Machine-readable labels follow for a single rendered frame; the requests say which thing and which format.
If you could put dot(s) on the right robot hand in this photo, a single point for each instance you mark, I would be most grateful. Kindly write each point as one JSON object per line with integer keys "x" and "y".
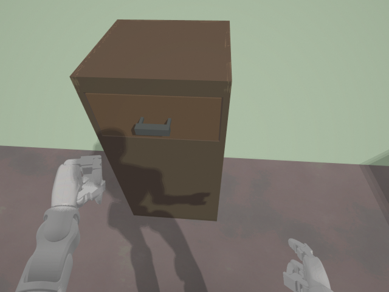
{"x": 301, "y": 277}

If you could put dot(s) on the cabinet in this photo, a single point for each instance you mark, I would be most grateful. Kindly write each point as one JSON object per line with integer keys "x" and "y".
{"x": 163, "y": 177}

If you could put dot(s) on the robot left forearm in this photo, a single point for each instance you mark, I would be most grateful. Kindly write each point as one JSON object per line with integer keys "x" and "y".
{"x": 50, "y": 266}

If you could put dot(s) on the left robot hand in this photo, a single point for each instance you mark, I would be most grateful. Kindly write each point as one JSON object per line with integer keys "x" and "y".
{"x": 68, "y": 182}

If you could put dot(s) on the drawer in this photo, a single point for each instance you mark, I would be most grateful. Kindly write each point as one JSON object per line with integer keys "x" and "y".
{"x": 192, "y": 117}

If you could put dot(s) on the handle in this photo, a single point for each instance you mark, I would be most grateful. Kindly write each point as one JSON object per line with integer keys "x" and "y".
{"x": 152, "y": 129}

